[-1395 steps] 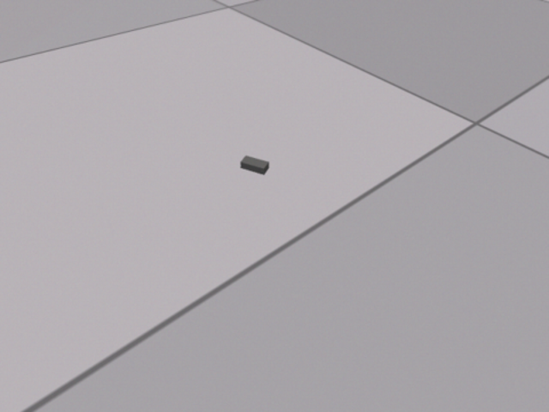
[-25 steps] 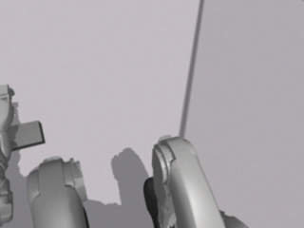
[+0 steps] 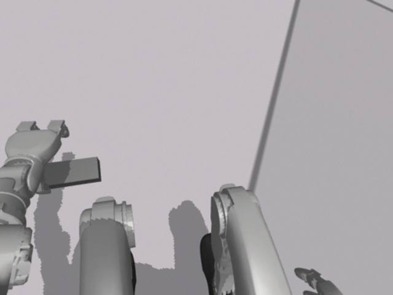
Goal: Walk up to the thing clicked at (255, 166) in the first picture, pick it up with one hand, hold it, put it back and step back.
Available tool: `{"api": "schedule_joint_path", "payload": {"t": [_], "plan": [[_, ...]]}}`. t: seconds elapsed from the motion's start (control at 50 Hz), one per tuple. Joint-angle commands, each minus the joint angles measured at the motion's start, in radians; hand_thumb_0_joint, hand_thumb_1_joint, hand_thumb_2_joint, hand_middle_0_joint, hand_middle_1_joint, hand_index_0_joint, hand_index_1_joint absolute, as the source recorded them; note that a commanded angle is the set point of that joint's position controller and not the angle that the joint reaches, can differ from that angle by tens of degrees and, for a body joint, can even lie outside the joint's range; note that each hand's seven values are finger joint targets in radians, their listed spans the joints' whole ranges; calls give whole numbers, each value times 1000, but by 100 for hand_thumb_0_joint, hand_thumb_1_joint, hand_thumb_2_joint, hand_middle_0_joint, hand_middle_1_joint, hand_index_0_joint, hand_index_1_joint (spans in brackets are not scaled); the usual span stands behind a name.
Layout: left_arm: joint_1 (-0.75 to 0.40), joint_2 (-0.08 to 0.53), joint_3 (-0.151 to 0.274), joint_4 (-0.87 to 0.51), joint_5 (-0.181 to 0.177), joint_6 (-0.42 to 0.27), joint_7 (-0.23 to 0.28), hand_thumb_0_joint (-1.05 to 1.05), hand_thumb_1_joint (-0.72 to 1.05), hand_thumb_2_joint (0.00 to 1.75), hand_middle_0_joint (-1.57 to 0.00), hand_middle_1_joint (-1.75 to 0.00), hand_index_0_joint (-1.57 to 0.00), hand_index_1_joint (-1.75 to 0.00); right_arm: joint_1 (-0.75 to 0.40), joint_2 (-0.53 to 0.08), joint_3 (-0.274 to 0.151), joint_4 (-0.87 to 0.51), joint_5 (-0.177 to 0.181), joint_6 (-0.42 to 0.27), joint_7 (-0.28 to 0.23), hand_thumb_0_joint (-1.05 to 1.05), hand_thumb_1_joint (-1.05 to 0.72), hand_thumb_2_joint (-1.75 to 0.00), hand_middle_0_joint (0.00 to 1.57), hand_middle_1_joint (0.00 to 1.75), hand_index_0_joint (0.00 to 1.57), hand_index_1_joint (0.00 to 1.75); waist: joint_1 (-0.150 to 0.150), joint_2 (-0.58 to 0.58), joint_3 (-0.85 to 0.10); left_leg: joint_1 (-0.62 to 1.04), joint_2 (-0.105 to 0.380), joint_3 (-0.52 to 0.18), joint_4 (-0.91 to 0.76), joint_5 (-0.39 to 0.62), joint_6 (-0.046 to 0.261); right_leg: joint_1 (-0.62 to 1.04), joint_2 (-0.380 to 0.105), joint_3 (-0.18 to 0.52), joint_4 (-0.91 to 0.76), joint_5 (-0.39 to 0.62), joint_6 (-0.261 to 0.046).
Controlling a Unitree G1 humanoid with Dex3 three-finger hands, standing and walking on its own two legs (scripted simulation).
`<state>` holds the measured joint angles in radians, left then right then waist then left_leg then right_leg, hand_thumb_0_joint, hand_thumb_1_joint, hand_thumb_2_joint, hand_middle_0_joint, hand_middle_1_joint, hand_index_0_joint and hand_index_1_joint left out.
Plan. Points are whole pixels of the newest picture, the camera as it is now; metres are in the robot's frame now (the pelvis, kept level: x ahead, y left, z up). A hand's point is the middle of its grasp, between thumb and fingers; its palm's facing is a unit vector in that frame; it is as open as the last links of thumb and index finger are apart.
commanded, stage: withdraw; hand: left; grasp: from above
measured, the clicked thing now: (72, 172) +0.45 +0.28 -0.34
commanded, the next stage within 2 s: home in 0.06 s
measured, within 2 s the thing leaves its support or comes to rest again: neither
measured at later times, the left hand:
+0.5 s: hand (47, 143) +0.46 +0.28 -0.14, palm faces -0.32 -0.22 -0.92, open 11.6 cm
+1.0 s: hand out of the picture +0.28 +0.23 +0.08, palm faces -0.09 -0.87 -0.48, open 7.4 cm
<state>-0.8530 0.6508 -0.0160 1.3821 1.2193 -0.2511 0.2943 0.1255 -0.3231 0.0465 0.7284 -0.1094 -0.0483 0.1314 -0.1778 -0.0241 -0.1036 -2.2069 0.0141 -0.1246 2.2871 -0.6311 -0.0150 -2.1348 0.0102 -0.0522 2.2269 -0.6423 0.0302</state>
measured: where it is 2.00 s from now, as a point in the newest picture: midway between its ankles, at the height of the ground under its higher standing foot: outside the picture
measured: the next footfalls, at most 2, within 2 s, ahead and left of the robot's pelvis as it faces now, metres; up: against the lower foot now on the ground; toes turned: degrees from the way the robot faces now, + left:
none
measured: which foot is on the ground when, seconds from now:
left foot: down 0.00-1.00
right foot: down 0.00-1.00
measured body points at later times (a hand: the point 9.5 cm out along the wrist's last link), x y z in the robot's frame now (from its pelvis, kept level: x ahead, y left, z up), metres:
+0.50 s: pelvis +0.01 +0.01 +0.00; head +0.22 +0.05 +0.39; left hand +0.47 +0.29 -0.09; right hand +0.06 -0.24 -0.13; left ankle +0.10 +0.13 -0.33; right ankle +0.11 -0.13 -0.33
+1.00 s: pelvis +0.02 +0.00 +0.18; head +0.15 +0.05 +0.61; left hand +0.28 +0.28 +0.11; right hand +0.27 -0.23 +0.11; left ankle +0.09 +0.13 -0.33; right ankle +0.11 -0.13 -0.33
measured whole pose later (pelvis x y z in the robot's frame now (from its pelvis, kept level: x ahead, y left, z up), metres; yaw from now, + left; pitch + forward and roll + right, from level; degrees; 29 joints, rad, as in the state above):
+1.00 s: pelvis +0.02 +0.00 +0.18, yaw +4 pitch +26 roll -5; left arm 0.01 0.36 0.01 0.25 0.22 0.22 0.06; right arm 0.04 -0.26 0.00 0.55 0.03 -0.08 -0.02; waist -0.04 0.01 -0.19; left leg -1.57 0.02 -0.09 1.72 -0.61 -0.01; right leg -1.51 -0.01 -0.05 1.67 -0.62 0.02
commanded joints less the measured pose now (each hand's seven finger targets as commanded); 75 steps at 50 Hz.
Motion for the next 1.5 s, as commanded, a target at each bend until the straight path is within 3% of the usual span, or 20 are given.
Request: {"api": "schedule_joint_path", "payload": {"t": [0.0,0.12,0.16,0.18,0.24,0.28,0.3,0.42,0.52,0.56,0.6,0.64,0.78,0.88,0.96,1.02,1.12,1.24,1.36,1.48], "plan": [[-405,242,39,-31,50,-48,119,0,-47,97,-10,-99,-10,-98,144,-184,-41,-16,-30,-19,-24,0,-89,-89,20,30,20,30,-59,213,-492,360,-28,75,-188,-16,35,177,37,-67,-197,5,-78],[-471,286,77,36,94,-44,243,0,-47,96,-8,-101,-10,-99,172,-211,-42,15,-79,-54,-18,0,-89,-89,20,30,20,30,-73,352,-555,443,-22,65,-170,-12,19,124,29,-106,-130,34,-76],[-471,337,120,-36,100,-27,276,0,-37,94,-24,-85,-23,-83,181,-218,-53,13,-81,-60,-13,0,-88,-89,20,30,20,30,-50,440,-630,496,-21,64,-180,11,12,116,24,-116,-101,67,-78],[-459,333,128,-65,91,-12,286,0,-40,91,-16,-93,-16,-91,181,-213,-57,16,-84,-61,-6,0,-89,-89,20,30,20,30,-36,469,-669,524,-16,68,-180,35,7,113,26,-114,-96,81,-82],[-444,320,147,-133,56,37,293,0,-30,92,-25,-70,-22,-72,194,-213,-72,19,-79,-66,14,0,-88,-89,20,30,20,30,-28,498,-735,537,-17,81,-177,90,9,114,24,-118,-92,137,-82],[-363,325,169,-161,10,79,275,0,-19,89,-24,-64,-22,-66,212,-209,-91,7,-59,-57,22,0,-88,-90,20,30,20,30,5,482,-804,564,-16,93,-184,141,16,173,25,-104,-118,182,-82],[-338,300,162,-162,-9,99,258,0,-13,90,-24,-62,-22,-64,234,-210,-98,10,-55,-56,28,0,-89,-90,20,30,20,30,2,449,-813,564,-18,99,-185,160,20,209,23,-102,-135,204,-77],[-126,186,149,-351,-242,185,82,0,35,87,-21,-45,-20,-46,262,-191,-142,-23,24,-37,32,0,-89,-90,20,30,20,30,54,300,-827,573,-19,83,-298,138,36,366,24,-80,-252,186,-71],[137,64,94,-612,-458,235,-118,0,75,93,-21,-36,-21,-36,184,-157,-144,-93,89,-9,11,0,-90,-90,20,30,20,30,63,130,-689,513,-17,78,-387,82,54,485,32,-47,-381,162,-57],[223,41,92,-742,-537,246,-171,0,90,92,-20,-31,-20,-32,160,-141,-143,-125,101,-3,-6,0,-90,-90,20,30,20,30,79,109,-680,527,-13,82,-428,71,55,556,29,-34,-431,157,-54],[276,22,89,-865,-599,255,-201,0,90,90,-20,-30,-20,-30,128,-127,-142,-154,111,0,-22,0,-90,-90,20,30,20,30,85,94,-657,558,-8,86,-464,70,55,604,28,-23,-482,153,-52],[313,-2,95,-964,-664,259,-214,0,90,90,-20,-30,-20,-30,99,-116,-141,-167,121,-3,-44,0,-90,-90,20,30,20,30,94,100,-613,610,-4,80,-513,45,52,603,23,-14,-526,121,-56],[491,-74,113,-1181,-802,313,-209,0,90,90,-20,-30,-20,-30,26,-106,-134,-221,136,-33,-108,0,-90,-90,20,30,20,30,116,177,-580,853,5,46,-707,14,33,679,7,-6,-645,80,-63],[667,-152,76,-1275,-943,395,-217,0,90,90,-20,-30,-20,-30,-25,-102,-118,-268,147,-56,-148,0,-90,-90,20,30,20,30,107,172,-481,975,7,-3,-874,-106,29,737,9,-10,-760,5,-54],[755,-164,83,-1407,-1067,458,-210,0,90,90,-20,-30,-20,-30,-34,-80,-100,-307,152,-77,-179,0,-90,-90,20,30,20,30,107,163,-479,1070,0,31,-942,-73,31,866,7,9,-879,15,-52],[851,-188,86,-1450,-1131,508,-200,0,90,90,-20,-30,-20,-30,-15,-56,-84,-315,157,-87,-203,0,-90,-90,20,30,20,30,97,141,-443,1141,-2,48,-993,10,31,975,7,15,-967,72,-50],[981,-241,110,-1495,-1203,576,-191,0,90,90,-20,-30,-20,-30,30,-33,-58,-318,159,-108,-250,0,-90,-90,20,30,20,30,103,137,-403,1288,6,32,-1114,148,24,1123,6,9,-1067,187,-50],[1141,-300,120,-1577,-1269,628,-197,0,90,90,-20,-30,-20,-30,74,-11,-39,-344,151,-148,-297,0,-90,-90,20,30,20,30,117,136,-314,1427,6,28,-1267,220,18,1288,8,-6,-1208,253,-45],[1310,-327,116,-1685,-1293,671,-211,0,90,90,-20,-30,-20,-30,118,3,-43,-374,143,-175,-324,0,-90,-90,20,30,20,30,127,116,-278,1545,-6,73,-1340,406,20,1470,17,-16,-1333,406,-41],[1368,-339,107,-1713,-1285,681,-236,0,90,90,-20,-30,-20,-30,121,-1,-50,-380,132,-199,-330,0,-90,-90,20,30,20,30,133,77,-169,1579,-6,74,-1408,398,23,1512,19,-31,-1403,392,-37]]}}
